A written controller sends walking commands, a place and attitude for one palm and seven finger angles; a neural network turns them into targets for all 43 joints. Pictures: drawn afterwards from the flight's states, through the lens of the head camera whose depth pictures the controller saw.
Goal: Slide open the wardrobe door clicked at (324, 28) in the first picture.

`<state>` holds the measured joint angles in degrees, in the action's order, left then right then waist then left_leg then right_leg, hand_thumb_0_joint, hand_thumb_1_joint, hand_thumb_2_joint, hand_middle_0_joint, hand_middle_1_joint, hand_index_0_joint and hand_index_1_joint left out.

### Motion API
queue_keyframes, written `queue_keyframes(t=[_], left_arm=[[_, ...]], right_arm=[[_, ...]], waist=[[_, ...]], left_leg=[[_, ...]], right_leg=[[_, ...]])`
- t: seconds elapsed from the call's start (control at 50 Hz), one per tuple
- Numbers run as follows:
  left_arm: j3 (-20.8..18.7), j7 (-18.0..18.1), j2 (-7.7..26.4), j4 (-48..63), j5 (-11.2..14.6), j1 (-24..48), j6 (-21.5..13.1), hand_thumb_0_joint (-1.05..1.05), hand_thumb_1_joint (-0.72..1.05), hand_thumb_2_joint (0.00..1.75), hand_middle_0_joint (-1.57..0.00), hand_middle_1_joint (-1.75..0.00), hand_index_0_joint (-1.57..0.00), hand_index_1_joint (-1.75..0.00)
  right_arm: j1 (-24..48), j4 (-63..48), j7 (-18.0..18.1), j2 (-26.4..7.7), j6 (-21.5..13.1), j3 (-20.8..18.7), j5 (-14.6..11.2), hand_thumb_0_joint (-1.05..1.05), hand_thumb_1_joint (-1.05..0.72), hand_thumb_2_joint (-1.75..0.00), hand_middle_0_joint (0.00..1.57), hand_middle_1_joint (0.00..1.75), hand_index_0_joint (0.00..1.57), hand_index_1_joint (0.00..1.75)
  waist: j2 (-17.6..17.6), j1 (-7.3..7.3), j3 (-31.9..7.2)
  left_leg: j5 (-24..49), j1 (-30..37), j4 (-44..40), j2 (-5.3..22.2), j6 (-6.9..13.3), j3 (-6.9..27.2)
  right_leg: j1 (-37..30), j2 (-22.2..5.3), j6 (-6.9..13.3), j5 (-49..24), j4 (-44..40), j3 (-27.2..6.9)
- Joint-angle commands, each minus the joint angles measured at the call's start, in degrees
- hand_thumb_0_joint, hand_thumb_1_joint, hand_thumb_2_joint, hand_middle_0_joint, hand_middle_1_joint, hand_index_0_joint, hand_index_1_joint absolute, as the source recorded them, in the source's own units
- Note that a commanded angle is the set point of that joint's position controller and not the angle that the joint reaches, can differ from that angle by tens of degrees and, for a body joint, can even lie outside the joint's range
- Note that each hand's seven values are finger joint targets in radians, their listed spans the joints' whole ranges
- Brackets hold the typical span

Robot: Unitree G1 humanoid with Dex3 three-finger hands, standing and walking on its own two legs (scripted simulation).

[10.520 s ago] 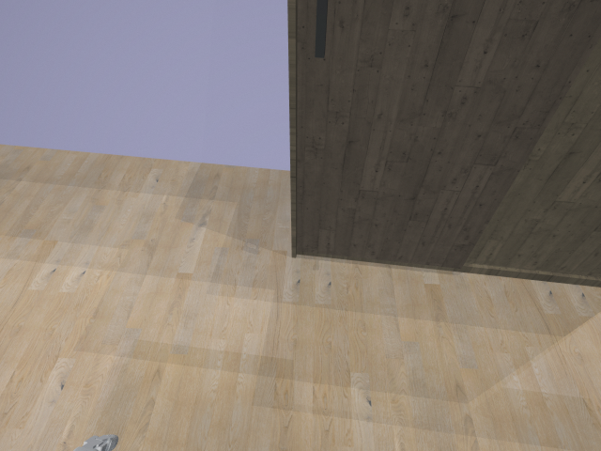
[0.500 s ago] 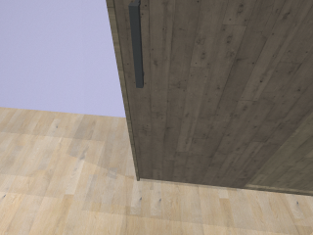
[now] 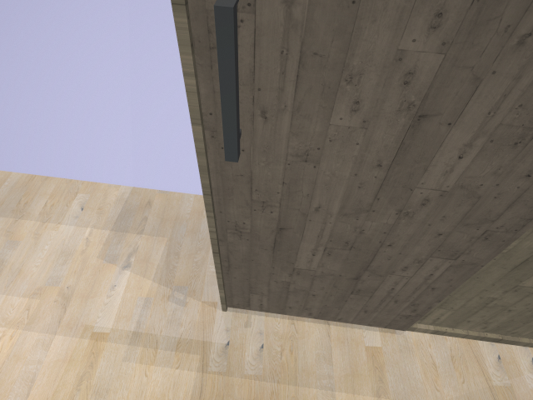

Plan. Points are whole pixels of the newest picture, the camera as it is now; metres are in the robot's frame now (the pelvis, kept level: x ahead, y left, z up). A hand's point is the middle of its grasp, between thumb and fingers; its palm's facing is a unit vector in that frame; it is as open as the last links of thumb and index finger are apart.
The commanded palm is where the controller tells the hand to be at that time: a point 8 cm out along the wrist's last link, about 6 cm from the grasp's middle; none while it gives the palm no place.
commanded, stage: come to a stop and stand still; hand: left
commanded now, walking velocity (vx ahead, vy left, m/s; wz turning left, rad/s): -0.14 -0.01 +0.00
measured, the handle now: (232, 86) +0.48 +0.09 +0.22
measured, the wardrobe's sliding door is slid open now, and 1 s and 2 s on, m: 0.00 0.00 0.00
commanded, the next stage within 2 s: look again from close up in 1.60 s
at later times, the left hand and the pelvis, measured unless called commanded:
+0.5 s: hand out of the picture +0.02 +0.23 -0.16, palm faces -0.02 -0.97 -0.26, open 7.4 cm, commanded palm none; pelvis -0.06 +0.04 +0.00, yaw -1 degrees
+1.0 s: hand out of the picture -0.05 +0.24 -0.17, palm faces -0.06 -0.96 -0.26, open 7.4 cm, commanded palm none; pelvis -0.05 +0.04 +0.00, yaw -1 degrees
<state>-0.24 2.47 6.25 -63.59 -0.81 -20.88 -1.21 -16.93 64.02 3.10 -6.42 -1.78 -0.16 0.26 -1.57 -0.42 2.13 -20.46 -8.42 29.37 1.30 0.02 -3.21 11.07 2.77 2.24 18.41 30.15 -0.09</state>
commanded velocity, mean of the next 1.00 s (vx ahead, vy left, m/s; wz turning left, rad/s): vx -0.01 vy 0.00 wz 0.00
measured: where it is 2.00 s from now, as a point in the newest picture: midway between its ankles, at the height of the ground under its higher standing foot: outside the picture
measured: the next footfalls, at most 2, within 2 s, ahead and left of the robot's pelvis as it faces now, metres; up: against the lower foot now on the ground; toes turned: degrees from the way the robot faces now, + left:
none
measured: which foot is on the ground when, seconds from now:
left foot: down 0.00-1.00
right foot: down 0.00-1.00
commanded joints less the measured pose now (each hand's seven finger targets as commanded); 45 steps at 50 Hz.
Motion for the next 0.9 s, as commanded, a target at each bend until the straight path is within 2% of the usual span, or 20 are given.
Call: queue_keyframes(t=[0.0, 0.04, 0.1, 0.2, 0.22, 0.24, 0.26, 0.28, 0.3, 0.32, 0.34, 0.36, 0.38, 0.4, 0.44, 0.46, 0.54, 0.62, 0.78, 0.88], left_arm=[[-2.0, 0.9, 7.5, 3.7, 0.0, -3.0, -0.3, 0.0, 0.9, 0.9, -0.2, -0.3, -0.2, -0.3], [-2.1, 0.8, 7.0, 4.4, -0.1, -2.0, 0.1, 0.0, 0.9, 0.9, -0.2, -0.3, -0.2, -0.3], [-2.2, 0.6, 7.1, 4.9, -0.3, -1.1, 0.3, 0.0, 0.9, 0.9, -0.2, -0.3, -0.2, -0.3], [-2.0, 0.4, 8.2, 5.8, -0.1, 0.4, 0.1, 0.0, 0.9, 0.9, -0.2, -0.3, -0.2, -0.3], [-2.7, 2.5, 12.1, 4.3, -0.3, -3.9, -0.5, 0.0, 0.9, 0.9, -0.2, -0.3, -0.2, -0.3], [-3.0, 2.3, 13.2, 7.7, -0.5, -2.5, -1.1, 0.0, 0.9, 0.9, -0.2, -0.3, -0.2, -0.3], [-2.6, 1.9, 12.9, 7.5, -0.4, -0.7, -1.9, 0.0, 0.9, 0.9, -0.2, -0.3, -0.2, -0.3], [-2.2, 1.7, 12.3, 9.2, -0.6, 1.2, -1.8, 0.0, 0.9, 0.9, -0.2, -0.3, -0.2, -0.3], [-2.0, 1.4, 13.1, 10.2, -0.5, 4.7, -1.7, 0.0, 0.9, 0.9, -0.2, -0.3, -0.2, -0.3], [-1.9, 1.1, 13.7, 11.2, 0.0, 7.4, -1.5, 0.0, 0.9, 0.9, -0.2, -0.3, -0.2, -0.3], [-1.7, 0.8, 13.1, 11.9, 0.3, 8.3, -0.9, 0.0, 0.9, 0.9, -0.2, -0.3, -0.2, -0.3], [-1.6, 0.6, 13.0, 12.0, -0.1, 8.6, -0.5, 0.0, 0.9, 0.9, -0.2, -0.3, -0.2, -0.3], [-1.4, 0.4, 12.7, 11.3, -0.1, 8.0, 0.1, 0.0, 0.9, 0.9, -0.2, -0.3, -0.2, -0.3], [-1.2, 0.2, 12.4, 10.9, -0.1, 7.3, 0.3, 0.0, 0.9, 0.9, -0.2, -0.3, -0.2, -0.3], [-1.0, -0.4, 12.7, 10.6, -0.3, 7.5, 0.7, 0.0, 0.9, 0.9, -0.2, -0.3, -0.2, -0.3], [-1.0, -0.6, 13.2, 10.7, -0.5, 7.8, 0.6, 0.0, 0.9, 0.9, -0.2, -0.3, -0.2, -0.3], [-1.1, -1.1, 14.3, 10.7, -0.5, 7.0, 0.8, 0.0, 0.9, 0.9, -0.2, -0.3, -0.2, -0.3], [-1.2, -1.3, 15.0, 10.4, -0.5, 6.1, 0.4, 0.0, 0.9, 0.9, -0.2, -0.3, -0.2, -0.3], [-0.8, -1.5, 16.1, 8.0, -0.3, 5.8, -0.3, 0.0, 0.9, 0.9, -0.2, -0.3, -0.2, -0.3], [-0.5, -1.3, 16.3, 6.0, 0.0, 5.6, -0.7, 0.0, 0.9, 0.9, -0.2, -0.3, -0.2, -0.3]], right_arm=[[-6.1, -2.1, 0.9, -6.2, 0.1, -1.9, -0.1, 0.0, -0.9, -0.9, 0.2, 0.3, 0.2, 0.3], [-5.1, -2.7, 0.8, -6.6, 0.4, -2.4, 0.2, 0.0, -0.9, -0.9, 0.2, 0.3, 0.2, 0.3], [-3.6, -3.7, 0.7, -6.4, 0.6, -2.8, 0.3, 0.0, -0.9, -0.9, 0.2, 0.3, 0.2, 0.3], [-2.7, -4.2, 0.3, -6.6, 0.4, -2.4, 0.4, 0.0, -0.9, -0.9, 0.2, 0.3, 0.2, 0.3], [4.1, -9.0, -0.5, -11.9, 0.6, -3.6, -0.7, 0.0, -0.9, -0.9, 0.2, 0.3, 0.2, 0.3], [2.0, -11.8, -1.3, -7.5, 0.6, -2.9, -0.1, 0.0, -0.9, -0.9, 0.2, 0.3, 0.2, 0.3], [4.2, -12.0, -1.7, -5.9, 0.8, -2.4, -0.1, 0.0, -0.9, -0.9, 0.2, 0.3, 0.2, 0.3], [4.3, -12.9, -1.8, -6.5, 0.9, -2.3, -0.2, 0.0, -0.9, -0.9, 0.2, 0.3, 0.2, 0.3], [2.2, -12.4, -1.9, -6.8, 1.0, -2.5, -0.2, 0.0, -0.9, -0.9, 0.2, 0.3, 0.2, 0.3], [0.4, -11.5, -1.9, -8.4, 0.9, -2.7, 0.0, 0.0, -0.9, -0.9, 0.2, 0.3, 0.2, 0.3], [0.7, -11.6, -1.9, -10.3, 0.6, -2.8, 0.5, 0.0, -0.9, -0.9, 0.2, 0.3, 0.2, 0.3], [1.7, -11.9, -2.0, -11.3, 0.1, -2.7, 0.9, 0.0, -0.9, -0.9, 0.2, 0.3, 0.2, 0.3], [2.8, -12.2, -1.9, -12.2, 0.1, -2.4, 0.9, 0.0, -0.9, -0.9, 0.2, 0.3, 0.2, 0.3], [3.9, -12.7, -1.8, -12.9, 0.0, -2.4, 0.9, 0.0, -0.9, -0.9, 0.2, 0.3, 0.2, 0.3], [4.6, -13.2, -1.9, -14.3, 0.0, -2.4, 0.9, 0.0, -0.9, -0.9, 0.2, 0.3, 0.2, 0.3], [4.5, -13.3, -2.0, -14.2, -0.1, -2.5, 1.0, 0.0, -0.9, -0.9, 0.2, 0.3, 0.2, 0.3], [5.0, -13.0, -2.4, -16.1, 0.2, -2.6, 1.2, 0.0, -0.9, -0.9, 0.2, 0.3, 0.2, 0.3], [4.6, -12.1, -2.5, -16.7, 0.3, -2.5, 1.2, 0.0, -0.9, -0.9, 0.2, 0.3, 0.2, 0.3], [3.1, -9.1, -2.5, -16.8, -0.2, -2.0, 0.8, 0.0, -0.9, -0.9, 0.2, 0.3, 0.2, 0.3], [2.9, -7.0, -2.2, -16.9, -0.9, -1.5, 0.5, 0.0, -0.9, -0.9, 0.2, 0.3, 0.2, 0.3]], waist=[[4.7, 0.93, -3.6], [3.8, 0.91, -3.7], [2.0, 0.58, -2.8], [1.0, 0.52, -5.7], [-0.9, -1.51, -7.9], [-6.1, -0.29, -8.7], [-6.5, -0.8, -10.5], [-4.0, 0.04, -9.7], [-1.9, 2.18, -8.9], [0.9, 3.38, -6.7], [5.0, 2.5, -3.3], [10.1, 1.33, -0.9], [10.1, 0.5, 1.3], [7.6, -0.11, 2.8], [4.6, -0.08, 4.7], [5.3, -0.27, 4.7], [2.9, -0.2, 4.4], [1.0, -0.02, 2.7], [0.2, 0.69, 0.8], [0.9, 0.64, -1.8]], left_leg=[[48.5, 5.8, 0.4, 6.3, 1.5, 2.2], [47.6, 6.2, 0.0, 6.7, 2.0, 2.4], [41.7, 4.1, -0.3, 6.3, 2.2, 1.9], [33.4, 2.7, -2.4, 5.7, 1.8, 2.9], [31.9, 0.7, 11.3, 6.0, -0.2, -1.1], [4.6, -10.6, 12.1, 1.2, 0.8, 1.1], [-4.6, -13.8, 11.5, 1.0, 1.2, 2.3], [-5.0, -11.6, 8.7, 1.1, 1.3, 3.2], [-0.3, -6.7, 3.2, 0.4, 1.1, 2.6], [8.0, -1.9, -1.3, 1.2, 1.4, 3.7], [14.4, -2.0, -3.0, 4.6, 2.5, 6.5], [18.6, -4.7, -5.2, 6.7, 3.8, 8.8], [17.9, -6.8, -7.2, 7.6, 4.8, 10.7], [13.1, -8.2, -9.0, 7.8, 5.2, 11.4], [-0.3, -10.7, -12.7, 7.2, 4.8, 12.4], [-1.4, -11.0, -13.3, 6.6, 4.8, 12.0], [-12.7, -12.8, -16.0, 5.9, 4.3, 12.2], [-12.0, -11.2, -15.2, 5.3, 4.3, 11.6], [-5.2, -7.1, -12.9, 4.6, 3.8, 9.8], [4.6, -3.9, -11.1, 4.8, 3.5, 8.3]], right_leg=[[-0.1, -8.1, -0.4, -40.2, 1.2, -4.0], [1.2, -7.8, -0.7, -36.3, 1.6, -3.6], [0.8, -8.3, -1.0, -37.0, 1.3, -4.0], [-2.5, -9.2, 0.1, -36.9, -0.3, -5.4], [-2.2, -11.3, -2.9, -55.8, -3.2, -6.8], [-11.4, -15.0, 1.4, -64.0, 0.2, -13.0], [-14.1, -18.0, 5.0, -63.6, -0.2, -14.5], [-10.5, -17.0, 6.5, -54.7, -0.8, -13.1], [-5.8, -14.9, 5.9, -44.4, -0.7, -10.6], [0.0, -12.1, 4.0, -31.9, -0.4, -8.7], [4.0, -8.6, 1.9, -19.9, -1.1, -6.6], [3.5, -6.2, 0.8, -11.1, -0.5, -4.3], [2.9, -4.5, -0.1, -4.8, -0.3, -2.8], [3.0, -4.0, -0.3, -1.9, -0.9, -2.6], [3.4, -4.2, -0.2, -0.2, -2.0, -3.1], [2.9, -4.6, 0.0, -1.3, -2.3, -3.1], [3.6, -4.9, 0.1, 2.9, -3.8, -4.1], [4.6, -5.6, 0.2, 5.3, -5.7, -5.7], [5.5, -7.3, 0.8, 3.5, -8.1, -8.3], [2.8, -7.9, 0.7, -5.9, -7.0, -7.9]])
